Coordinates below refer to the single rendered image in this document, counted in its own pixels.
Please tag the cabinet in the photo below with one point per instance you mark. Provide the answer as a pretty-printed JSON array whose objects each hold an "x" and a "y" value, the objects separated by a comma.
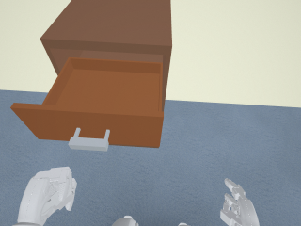
[{"x": 131, "y": 30}]

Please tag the drawer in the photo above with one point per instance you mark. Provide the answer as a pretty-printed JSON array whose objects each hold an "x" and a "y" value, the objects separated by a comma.
[{"x": 95, "y": 95}]

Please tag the handle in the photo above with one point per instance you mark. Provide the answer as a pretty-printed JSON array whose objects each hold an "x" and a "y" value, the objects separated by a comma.
[{"x": 89, "y": 144}]

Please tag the left robot hand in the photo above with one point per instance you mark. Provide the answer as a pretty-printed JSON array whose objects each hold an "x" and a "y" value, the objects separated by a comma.
[{"x": 55, "y": 185}]

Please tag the right robot hand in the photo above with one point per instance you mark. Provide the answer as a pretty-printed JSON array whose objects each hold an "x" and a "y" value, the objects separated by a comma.
[{"x": 242, "y": 211}]

